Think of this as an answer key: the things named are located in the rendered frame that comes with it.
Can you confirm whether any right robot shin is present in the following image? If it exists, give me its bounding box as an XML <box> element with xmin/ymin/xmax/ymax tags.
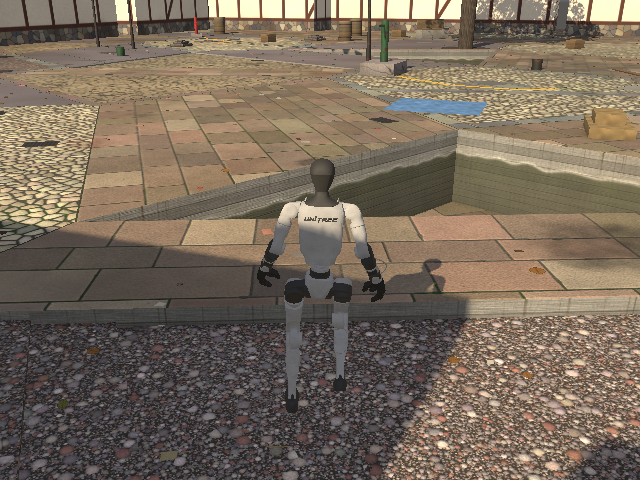
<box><xmin>334</xmin><ymin>313</ymin><xmax>348</xmax><ymax>379</ymax></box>

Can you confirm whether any left robot thigh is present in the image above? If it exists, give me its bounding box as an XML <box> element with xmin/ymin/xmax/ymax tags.
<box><xmin>284</xmin><ymin>278</ymin><xmax>305</xmax><ymax>349</ymax></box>

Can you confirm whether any right robot hand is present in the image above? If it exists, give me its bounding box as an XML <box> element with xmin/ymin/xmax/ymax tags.
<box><xmin>362</xmin><ymin>278</ymin><xmax>386</xmax><ymax>302</ymax></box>

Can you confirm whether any left robot forearm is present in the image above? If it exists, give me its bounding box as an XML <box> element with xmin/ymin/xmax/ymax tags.
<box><xmin>259</xmin><ymin>239</ymin><xmax>279</xmax><ymax>272</ymax></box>

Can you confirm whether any robot left upper arm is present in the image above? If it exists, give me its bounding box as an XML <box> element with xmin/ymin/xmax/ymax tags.
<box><xmin>269</xmin><ymin>201</ymin><xmax>301</xmax><ymax>255</ymax></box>

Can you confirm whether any left robot hand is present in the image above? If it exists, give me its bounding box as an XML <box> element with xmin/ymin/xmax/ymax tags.
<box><xmin>257</xmin><ymin>267</ymin><xmax>280</xmax><ymax>287</ymax></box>

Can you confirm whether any right robot forearm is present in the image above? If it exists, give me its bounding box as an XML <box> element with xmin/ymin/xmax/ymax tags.
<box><xmin>361</xmin><ymin>243</ymin><xmax>382</xmax><ymax>284</ymax></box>

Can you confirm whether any robot right upper arm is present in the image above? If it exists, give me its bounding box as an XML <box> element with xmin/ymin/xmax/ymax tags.
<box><xmin>342</xmin><ymin>202</ymin><xmax>370</xmax><ymax>259</ymax></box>

